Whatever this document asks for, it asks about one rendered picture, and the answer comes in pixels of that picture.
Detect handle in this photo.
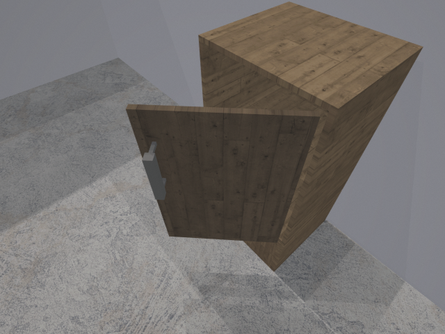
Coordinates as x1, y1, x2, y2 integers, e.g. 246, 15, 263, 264
142, 141, 166, 200

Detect cupboard door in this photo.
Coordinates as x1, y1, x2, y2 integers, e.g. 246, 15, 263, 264
126, 104, 321, 243

